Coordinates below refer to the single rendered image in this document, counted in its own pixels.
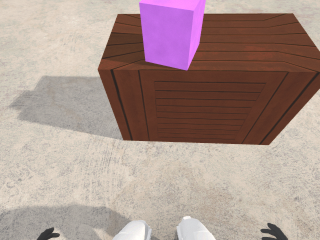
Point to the carton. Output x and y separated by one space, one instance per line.
171 31

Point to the pedestal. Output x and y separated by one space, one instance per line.
249 77

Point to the left robot hand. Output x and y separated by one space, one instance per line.
47 234

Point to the right robot hand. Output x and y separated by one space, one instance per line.
275 231

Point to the robot right shin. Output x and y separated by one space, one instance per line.
186 217

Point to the left robot thigh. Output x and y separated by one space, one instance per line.
134 230

